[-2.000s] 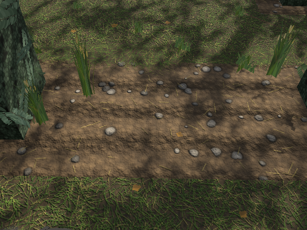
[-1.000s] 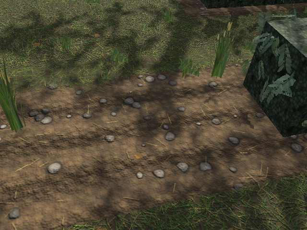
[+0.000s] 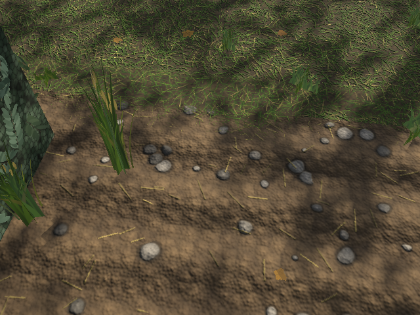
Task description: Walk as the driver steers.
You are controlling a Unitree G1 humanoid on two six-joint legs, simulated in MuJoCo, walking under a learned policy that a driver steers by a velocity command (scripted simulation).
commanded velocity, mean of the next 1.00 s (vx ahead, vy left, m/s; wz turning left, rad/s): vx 0.21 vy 0.00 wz -0.31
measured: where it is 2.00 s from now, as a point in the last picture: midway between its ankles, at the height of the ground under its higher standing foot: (283, 206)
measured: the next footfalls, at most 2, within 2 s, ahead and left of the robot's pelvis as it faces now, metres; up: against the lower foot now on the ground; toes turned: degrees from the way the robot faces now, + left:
right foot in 0.36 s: +0.35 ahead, -0.13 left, +0.00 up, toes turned -2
left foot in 0.80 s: +0.35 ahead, +0.09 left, +0.00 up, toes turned -24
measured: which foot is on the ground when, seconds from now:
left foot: down 0.00-0.38, up 0.40-0.78, down 0.80-1.00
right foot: up 0.00-0.34, down 0.36-0.80, up 0.82-1.00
